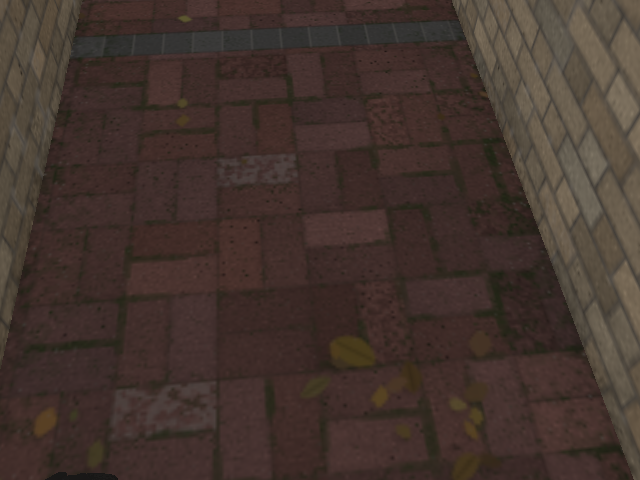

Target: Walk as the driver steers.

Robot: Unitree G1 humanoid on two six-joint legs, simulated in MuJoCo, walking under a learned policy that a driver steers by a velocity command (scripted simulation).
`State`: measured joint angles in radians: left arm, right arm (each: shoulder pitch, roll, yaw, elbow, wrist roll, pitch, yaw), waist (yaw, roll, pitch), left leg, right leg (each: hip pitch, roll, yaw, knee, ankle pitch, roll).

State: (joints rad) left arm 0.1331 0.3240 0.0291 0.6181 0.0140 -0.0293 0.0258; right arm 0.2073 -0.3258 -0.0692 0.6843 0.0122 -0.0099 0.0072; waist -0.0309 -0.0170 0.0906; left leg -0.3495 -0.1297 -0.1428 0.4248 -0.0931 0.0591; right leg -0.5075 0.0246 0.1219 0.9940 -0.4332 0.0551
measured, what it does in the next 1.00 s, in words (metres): walks ahead: right foot, then left foot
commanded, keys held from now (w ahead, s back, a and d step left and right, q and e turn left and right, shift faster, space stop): q+shift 0.24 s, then shift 0.36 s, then e+shift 0.02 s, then w+e+shift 0.38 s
